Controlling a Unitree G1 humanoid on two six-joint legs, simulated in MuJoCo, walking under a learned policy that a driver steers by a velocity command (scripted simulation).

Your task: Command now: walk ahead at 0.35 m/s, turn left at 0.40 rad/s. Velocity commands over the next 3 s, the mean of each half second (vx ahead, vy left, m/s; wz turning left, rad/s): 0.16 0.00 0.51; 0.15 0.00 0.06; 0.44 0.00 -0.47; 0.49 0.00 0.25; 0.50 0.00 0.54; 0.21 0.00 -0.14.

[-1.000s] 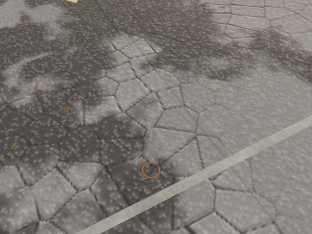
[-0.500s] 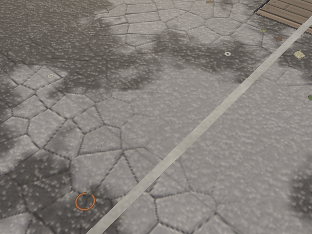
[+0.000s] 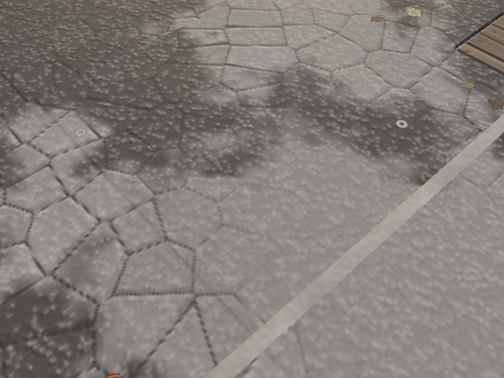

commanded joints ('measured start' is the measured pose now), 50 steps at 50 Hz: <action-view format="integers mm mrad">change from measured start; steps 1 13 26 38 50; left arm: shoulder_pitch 49 -171 -287 -162 -234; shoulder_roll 87 109 155 172 68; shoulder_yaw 22 17 13 15 46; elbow -126 -217 -284 -203 -241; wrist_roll -40 4 -34 -13 -41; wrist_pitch -20 70 55 51 50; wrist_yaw -4 -4 17 -7 -33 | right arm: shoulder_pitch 355 214 223 194 328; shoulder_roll -296 -185 -215 -135 -291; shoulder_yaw -92 -76 -100 -53 -67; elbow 26 1 -45 -9 26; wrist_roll -2 33 16 6 4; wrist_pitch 1 20 74 103 5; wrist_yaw -29 -40 -59 -36 -88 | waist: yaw -90 -8 -49 -34 -159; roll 289 46 115 -200 233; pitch -379 -128 -91 -101 -54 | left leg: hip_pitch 833 275 425 95 716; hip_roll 456 157 175 -30 441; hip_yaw -796 -338 -625 -156 -644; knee -96 -203 -72 350 -453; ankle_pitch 502 668 544 -378 -648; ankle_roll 318 75 47 -188 21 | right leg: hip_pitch -686 -666 -584 -236 -935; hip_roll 76 -105 -33 -205 65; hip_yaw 25 120 196 371 201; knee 1091 572 197 -182 312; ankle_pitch -101 208 88 372 -110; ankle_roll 79 133 81 -110 3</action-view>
